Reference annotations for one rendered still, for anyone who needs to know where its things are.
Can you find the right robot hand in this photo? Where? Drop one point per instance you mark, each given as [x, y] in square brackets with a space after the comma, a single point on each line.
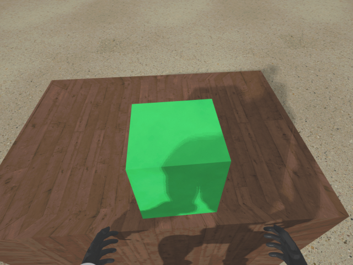
[291, 254]

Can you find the carton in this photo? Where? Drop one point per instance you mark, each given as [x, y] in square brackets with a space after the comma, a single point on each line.
[177, 159]

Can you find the pedestal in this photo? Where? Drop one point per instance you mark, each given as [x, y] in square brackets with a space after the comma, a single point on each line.
[64, 178]

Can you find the left robot hand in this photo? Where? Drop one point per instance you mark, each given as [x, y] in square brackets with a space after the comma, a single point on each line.
[95, 252]

